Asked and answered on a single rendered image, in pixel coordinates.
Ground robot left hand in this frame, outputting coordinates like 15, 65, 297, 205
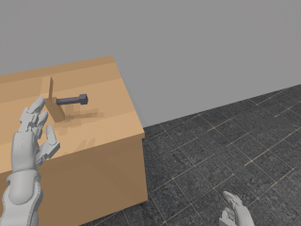
10, 96, 60, 173

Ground counter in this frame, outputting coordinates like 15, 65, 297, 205
0, 56, 148, 226

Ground robot right hand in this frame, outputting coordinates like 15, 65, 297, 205
219, 191, 255, 226

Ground tap lever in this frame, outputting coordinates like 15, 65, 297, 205
55, 93, 88, 105

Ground left robot forearm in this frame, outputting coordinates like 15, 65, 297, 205
0, 169, 43, 226

